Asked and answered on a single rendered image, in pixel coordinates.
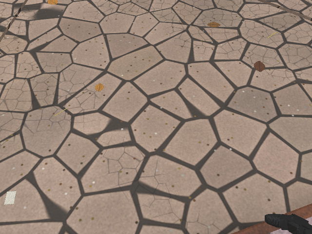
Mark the robot right hand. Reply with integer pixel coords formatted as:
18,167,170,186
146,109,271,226
264,214,312,234

